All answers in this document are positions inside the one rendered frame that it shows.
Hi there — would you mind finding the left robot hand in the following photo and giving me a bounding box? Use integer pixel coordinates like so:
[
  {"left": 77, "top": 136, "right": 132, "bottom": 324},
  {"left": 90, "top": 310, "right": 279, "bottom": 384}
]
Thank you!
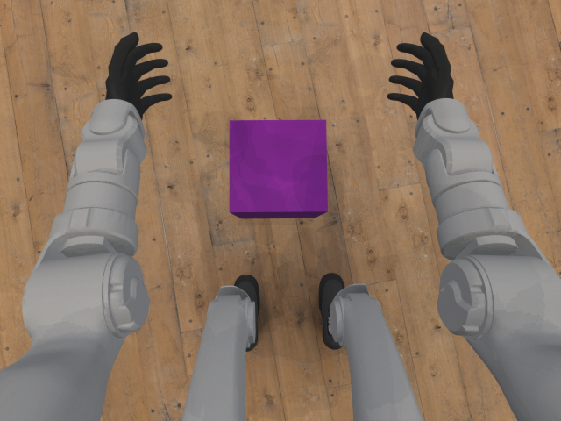
[{"left": 105, "top": 32, "right": 172, "bottom": 120}]

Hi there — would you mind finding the robot right upper arm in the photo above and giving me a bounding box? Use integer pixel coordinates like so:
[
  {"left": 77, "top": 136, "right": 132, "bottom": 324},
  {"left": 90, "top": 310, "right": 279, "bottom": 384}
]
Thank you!
[{"left": 437, "top": 254, "right": 561, "bottom": 421}]

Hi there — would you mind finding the right robot shin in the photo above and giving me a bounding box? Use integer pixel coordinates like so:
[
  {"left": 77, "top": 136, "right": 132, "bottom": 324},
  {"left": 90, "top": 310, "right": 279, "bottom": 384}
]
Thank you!
[{"left": 328, "top": 283, "right": 383, "bottom": 337}]

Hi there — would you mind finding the robot right forearm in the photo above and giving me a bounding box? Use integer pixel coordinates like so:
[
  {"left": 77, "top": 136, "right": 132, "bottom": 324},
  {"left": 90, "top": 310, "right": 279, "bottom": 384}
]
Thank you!
[{"left": 413, "top": 98, "right": 561, "bottom": 281}]

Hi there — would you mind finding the robot left forearm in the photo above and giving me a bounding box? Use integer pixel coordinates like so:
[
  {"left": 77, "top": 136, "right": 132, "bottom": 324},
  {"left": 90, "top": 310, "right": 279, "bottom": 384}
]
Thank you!
[{"left": 22, "top": 99, "right": 147, "bottom": 337}]

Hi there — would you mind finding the left robot thigh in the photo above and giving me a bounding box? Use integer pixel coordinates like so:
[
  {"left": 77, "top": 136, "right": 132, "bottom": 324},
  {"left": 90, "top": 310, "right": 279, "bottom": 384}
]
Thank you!
[{"left": 181, "top": 295, "right": 256, "bottom": 421}]

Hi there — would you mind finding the right robot hand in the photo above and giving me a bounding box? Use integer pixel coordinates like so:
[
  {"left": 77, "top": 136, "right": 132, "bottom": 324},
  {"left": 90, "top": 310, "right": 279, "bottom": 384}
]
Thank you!
[{"left": 387, "top": 32, "right": 454, "bottom": 121}]

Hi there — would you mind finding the carton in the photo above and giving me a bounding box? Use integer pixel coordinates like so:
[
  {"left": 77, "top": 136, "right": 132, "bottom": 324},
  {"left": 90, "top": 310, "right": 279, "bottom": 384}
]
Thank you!
[{"left": 230, "top": 120, "right": 328, "bottom": 218}]

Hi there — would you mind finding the robot left upper arm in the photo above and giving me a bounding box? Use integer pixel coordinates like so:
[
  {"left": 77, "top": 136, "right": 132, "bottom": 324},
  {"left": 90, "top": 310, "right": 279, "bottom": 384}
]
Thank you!
[{"left": 0, "top": 252, "right": 150, "bottom": 421}]

